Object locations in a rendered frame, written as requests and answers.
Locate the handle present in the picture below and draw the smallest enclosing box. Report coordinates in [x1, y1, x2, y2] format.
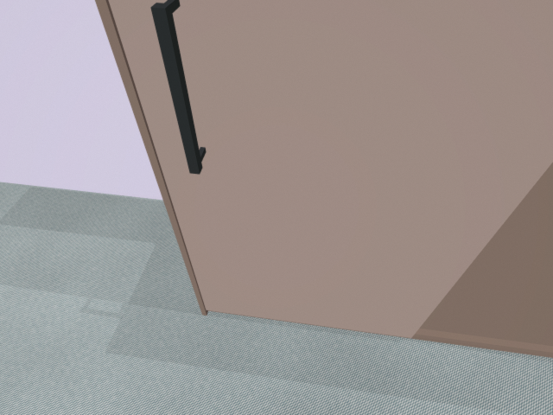
[150, 0, 206, 174]

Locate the wardrobe door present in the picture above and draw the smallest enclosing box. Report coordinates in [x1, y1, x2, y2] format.
[419, 163, 553, 346]
[108, 0, 553, 338]

